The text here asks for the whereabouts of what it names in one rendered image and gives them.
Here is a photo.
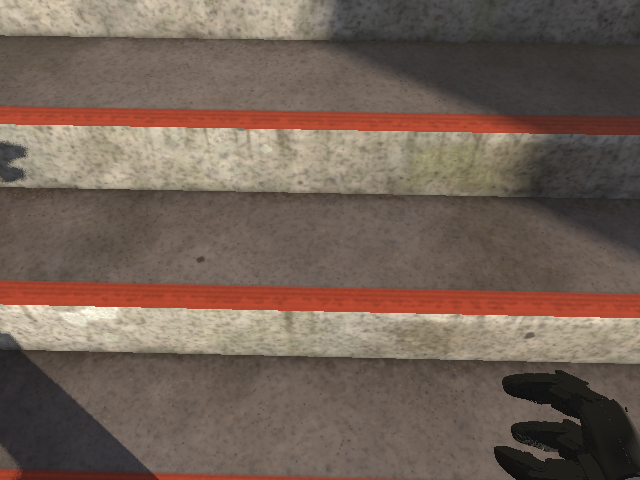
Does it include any robot right hand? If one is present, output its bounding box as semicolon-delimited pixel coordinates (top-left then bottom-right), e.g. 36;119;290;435
494;370;640;480

